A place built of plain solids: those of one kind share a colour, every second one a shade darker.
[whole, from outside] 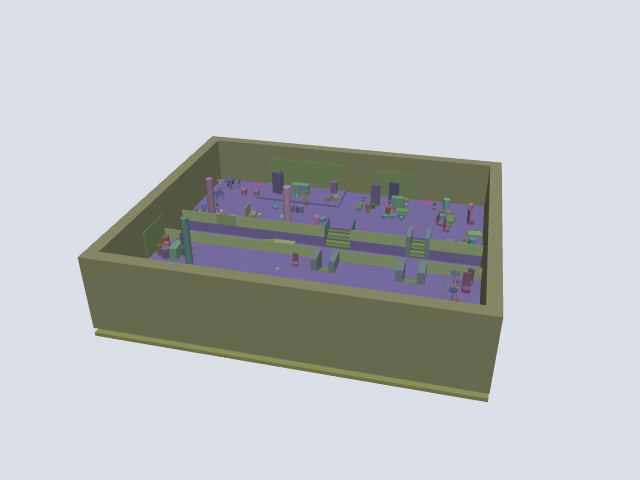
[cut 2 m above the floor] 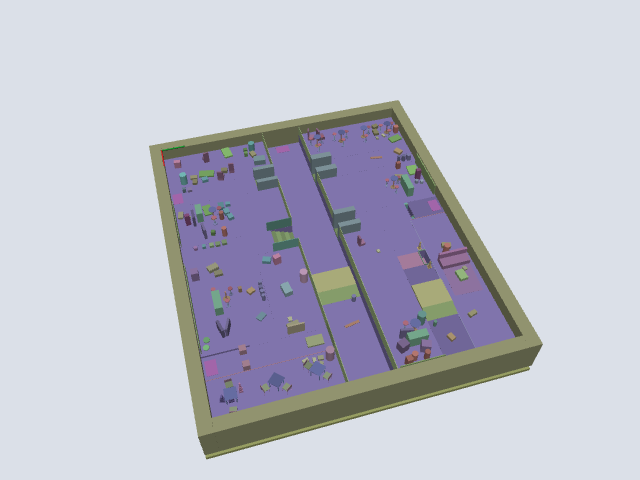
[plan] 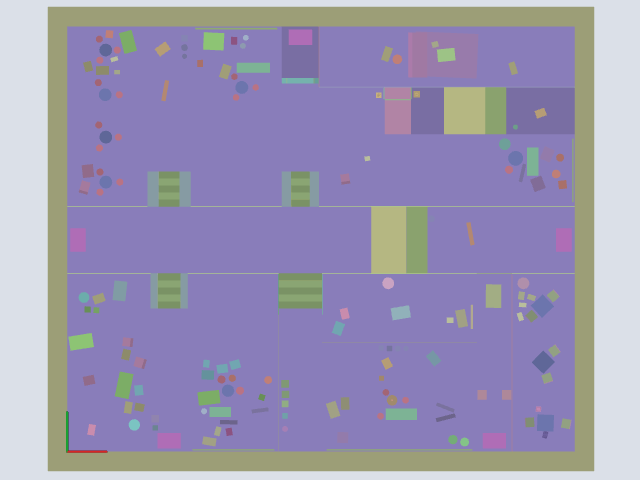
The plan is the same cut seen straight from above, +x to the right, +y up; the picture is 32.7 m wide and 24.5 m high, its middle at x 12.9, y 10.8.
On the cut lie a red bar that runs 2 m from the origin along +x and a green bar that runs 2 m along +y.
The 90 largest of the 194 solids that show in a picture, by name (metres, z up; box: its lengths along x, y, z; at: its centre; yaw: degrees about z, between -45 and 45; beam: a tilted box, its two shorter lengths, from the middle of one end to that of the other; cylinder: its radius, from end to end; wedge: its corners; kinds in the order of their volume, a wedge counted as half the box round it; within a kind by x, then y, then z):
{
 "wall_1": {"box": [1.0, 21.7, 6.0], "at": [-0.5, 10.85, 2.0]},
 "wall_2": {"box": [27.9, 1.0, 6.0], "at": [12.95, -0.5, 2.0]},
 "wall_3": {"box": [27.9, 1.0, 6.0], "at": [12.95, 22.2, 2.0]},
 "wall_4": {"box": [1.0, 21.7, 6.0], "at": [26.4, 10.85, 2.0]},
 "floor_1": {"box": [4.1, 9.2, 1.0], "at": [2.05, 17.1, 0.43]},
 "floor_2": {"box": [4.25, 9.1, 1.0], "at": [2.12, 4.55, 0.43]},
 "floor_3": {"box": [1.9, 7.3, 1.0], "at": [5.2, 3.65, 0.43]},
 "floor_4": {"box": [2.2, 7.4, 1.0], "at": [5.2, 18.0, 0.43]},
 "floor_5": {"box": [4.65, 9.1, 1.0], "at": [8.47, 4.55, 0.43]},
 "floor_6": {"box": [4.65, 9.2, 1.0], "at": [8.62, 17.1, 0.43]},
 "floor_7": {"box": [2.2, 7.3, 1.0], "at": [11.9, 3.65, 0.43]},
 "floor_8": {"box": [1.9, 4.49, 1.0], "at": [11.9, 16.55, 0.43]},
 "floor_9": {"box": [1.9, 2.63, 1.0], "at": [11.9, 20.39, 0.43]},
 "floor_10": {"box": [25.9, 3.4, 1.0], "at": [12.95, 10.8, -0.5]},
 "floor_11": {"box": [3.35, 2.4, 1.0], "at": [14.53, 17.4, 0.43]},
 "floor_12": {"box": [7.9, 3.45, 1.18], "at": [16.95, 1.73, 0.52]},
 "floor_13": {"box": [7.9, 2.1, 1.0], "at": [16.95, 4.5, 0.43]},
 "floor_14": {"box": [7.9, 3.55, 1.0], "at": [16.95, 7.33, 0.43]},
 "floor_15": {"box": [13.05, 3.7, 1.0], "at": [19.38, 14.35, 0.43]},
 "floor_16": {"box": [13.05, 3.1, 0.99], "at": [19.38, 20.15, 0.43]},
 "floor_17": {"box": [8.36, 2.4, 1.0], "at": [21.72, 17.4, 0.43]},
 "floor_18": {"box": [1.8, 9.1, 1.0], "at": [21.8, 4.55, 0.43]},
 "floor_19": {"box": [3.2, 9.1, 0.99], "at": [24.3, 4.55, 0.43]},
 "floor_base_1": {"box": [25.9, 9.0, 0.3], "at": [12.95, 4.5, -0.64]},
 "floor_base_2": {"box": [27.9, 23.7, 0.3], "at": [12.95, 10.85, -1.57]},
 "flank_1": {"box": [0.58, 1.8, 2.0], "at": [4.39, 13.4, 0.93]},
 "flank_2": {"box": [0.38, 1.8, 2.0], "at": [4.44, 8.2, 0.93]},
 "flank_3": {"box": [0.38, 1.8, 2.0], "at": [5.96, 8.2, 0.93]},
 "flank_4": {"box": [0.57, 1.8, 2.0], "at": [6.01, 13.4, 0.93]},
 "flank_5": {"box": [0.48, 1.8, 2.0], "at": [11.19, 13.4, 0.93]},
 "flank_6": {"box": [0.47, 1.8, 2.0], "at": [12.61, 13.4, 0.93]},
 "step_tread_1": {"box": [1.15, 0.36, 0.84], "at": [5.2, 7.48, 0.35]},
 "step_tread_2": {"box": [1.15, 0.36, 0.69], "at": [5.2, 7.84, 0.28]},
 "step_tread_3": {"box": [1.15, 0.36, 0.54], "at": [5.2, 8.2, 0.2]},
 "step_tread_4": {"box": [1.05, 0.36, 0.54], "at": [5.2, 13.4, 0.2]},
 "step_tread_5": {"box": [1.05, 0.36, 0.69], "at": [5.2, 13.76, 0.28]},
 "step_tread_6": {"box": [1.05, 0.36, 0.84], "at": [5.2, 14.12, 0.35]},
 "step_tread_7": {"box": [2.2, 0.36, 0.84], "at": [11.9, 7.48, 0.35]},
 "step_tread_8": {"box": [2.2, 0.36, 0.69], "at": [11.9, 7.84, 0.28]},
 "step_tread_9": {"box": [2.2, 0.36, 0.54], "at": [11.9, 8.2, 0.2]},
 "step_tread_10": {"box": [2.2, 0.36, 0.38], "at": [11.9, 8.56, 0.12]},
 "step_tread_11": {"box": [2.2, 0.36, 0.23], "at": [11.9, 8.92, 0.04]},
 "step_tread_12": {"box": [0.95, 0.36, 0.54], "at": [11.9, 13.4, 0.2]},
 "step_tread_13": {"box": [0.95, 0.36, 0.69], "at": [11.9, 13.76, 0.28]},
 "step_tread_14": {"box": [0.95, 0.36, 0.84], "at": [11.9, 14.12, 0.35]},
 "back_1": {"box": [4.19, 0.06, 2.55], "at": [8.47, 0.09, 2.21]},
 "back_2": {"box": [4.19, 0.1, 2.4], "at": [8.62, 21.59, 2.13]},
 "back_3": {"box": [7.44, 0.06, 2.6], "at": [16.95, 0.09, 2.41]},
 "back_4": {"box": [0.07, 3.24, 2.4], "at": [25.8, 14.35, 2.13]},
 "counter_1": {"box": [1.1, 0.51, 1.02], "at": [7.81, 2.02, 1.44]},
 "counter_2": {"box": [1.7, 0.52, 0.99], "at": [9.5, 19.59, 1.43]},
 "counter_3": {"box": [1.6, 0.59, 1.05], "at": [17.06, 1.91, 1.64]},
 "counter_4": {"box": [0.59, 1.45, 1.03], "at": [23.76, 14.8, 1.45]},
 "floor_hatch_1": {"box": [1.34, 1.79, 1.0], "at": [16.87, 17.09, 0.43]},
 "floor_hatch_2": {"box": [1.34, 0.61, 0.45], "at": [16.87, 18.3, -0.24]},
 "step_hump_1": {"box": [1.8, 3.4, 0.23], "at": [16.41, 10.8, 0.07]},
 "step_hump_2": {"box": [2.1, 2.4, 0.23], "at": [20.28, 17.4, 0.99]},
 "column_a0a_1": {"cylinder": 0.3, "from": [16.38, 8.59, 0.93], "to": [16.38, 8.59, 5.0]},
 "column_a0a_2": {"cylinder": 0.3, "from": [23.28, 8.59, 0.92], "to": [23.28, 8.59, 5.0]},
 "roll_1": {"box": [0.9, 0.22, 2.18], "at": [8.25, 1.5, 2.02], "yaw": -0.4},
 "roll_2": {"box": [0.86, 0.2, 2.04], "at": [9.84, 2.1, 1.95], "yaw": 7.4},
 "roll_3": {"box": [0.97, 0.18, 2.14], "at": [19.3, 2.25, 2.18], "yaw": -21.4},
 "roll_4": {"box": [1.01, 0.21, 1.96], "at": [19.32, 1.73, 2.09], "yaw": 14.6},
 "roll_5": {"box": [0.19, 0.94, 2.03], "at": [23.23, 14.22, 1.95], "yaw": -13.0},
 "rail_rim_1": {"box": [4.1, 0.04, 1.0], "at": [2.05, 12.52, 1.43]},
 "rail_rim_2": {"box": [4.25, 0.04, 1.0], "at": [2.12, 9.08, 1.43]},
 "rail_rim_3": {"box": [4.65, 0.04, 1.0], "at": [8.47, 9.08, 1.43]},
 "rail_rim_4": {"box": [4.65, 0.04, 1.0], "at": [8.62, 12.52, 1.43]},
 "rail_rim_5": {"box": [7.9, 0.04, 1.0], "at": [16.95, 9.08, 1.43]},
 "rail_rim_6": {"box": [13.05, 0.04, 1.0], "at": [19.38, 12.52, 1.43]},
 "column_anea_1": {"cylinder": 0.3, "from": [22.33, 15.69, 0.93], "to": [22.33, 15.69, 5.0]},
 "display_cube_1": {"box": [0.56, 0.56, 1.1], "at": [14.06, 0.72, 1.66], "yaw": -2.0},
 "display_cube_2": {"box": [0.61, 0.68, 0.81], "at": [24.02, 13.67, 1.33], "yaw": 20.6},
 "display_cube_3": {"box": [0.56, 0.68, 0.82], "at": [24.5, 15.17, 1.34], "yaw": -22.7},
 "sofa_seat_1": {"box": [0.97, 2.3, 0.4], "at": [17.89, 20.24, 1.13]},
 "ramp_hump_ramp_1": {"wedge": [[17.31, 9.1, -0.05], [17.31, 9.1, 0.18], [17.31, 12.5, -0.05], [17.31, 12.5, 0.18], [18.39, 9.1, -0.05], [18.39, 9.1, 0.0], [18.39, 12.5, -0.05], [18.39, 12.5, 0.0]]},
 "ramp_hump_ramp_2": {"wedge": [[21.33, 16.2, 0.88], [21.33, 16.2, 1.11], [21.33, 18.6, 0.88], [21.33, 18.6, 1.11], [22.41, 16.2, 0.88], [22.41, 16.2, 0.93], [22.41, 18.6, 0.88], [22.41, 18.6, 0.93]]},
 "sack_pile_1": {"box": [0.66, 1.01, 0.52], "at": [2.69, 8.2, 1.19], "yaw": -6.1},
 "sack_pile_2": {"box": [0.95, 0.63, 0.47], "at": [17.02, 7.08, 1.17], "yaw": 9.4},
 "barrel_1": {"cylinder": 0.28, "from": [0.85, 7.87, 0.93], "to": [0.85, 7.87, 1.75]},
 "barrel_2": {"cylinder": 0.29, "from": [3.42, 1.36, 0.93], "to": [3.42, 1.36, 1.94]},
 "low_rug_1": {"box": [3.2, 2.28, 0.06], "at": [19.34, 20.24, 0.9], "yaw": -2.4},
 "brochure_stand_1": {"box": [0.32, 0.39, 1.4], "at": [8.27, 1.01, 1.63], "yaw": 9.0},
 "brochure_stand_2": {"box": [0.32, 0.4, 1.37], "at": [8.52, 20.97, 1.61], "yaw": -1.1},
 "floor_gap_1": {"box": [1.9, 0.28, 0.65], "at": [11.9, 18.93, -0.14]},
 "sofa_back_1": {"box": [0.21, 2.3, 0.49], "at": [17.51, 20.24, 1.58]},
 "inway_pallet_1": {"box": [0.79, 1.2, 0.2], "at": [21.76, 7.93, 0.98], "yaw": -0.5},
 "pallet_1": {"box": [0.72, 1.3, 0.2], "at": [2.9, 3.38, 0.98], "yaw": -11.5},
 "crate_stack_1": {"box": [0.41, 0.55, 0.8], "at": [14.16, 7.04, 1.33], "yaw": 13.2},
 "bin_1": {"cylinder": 0.24, "from": [16.85, 20.02, 0.92], "to": [16.85, 20.02, 1.82]}
}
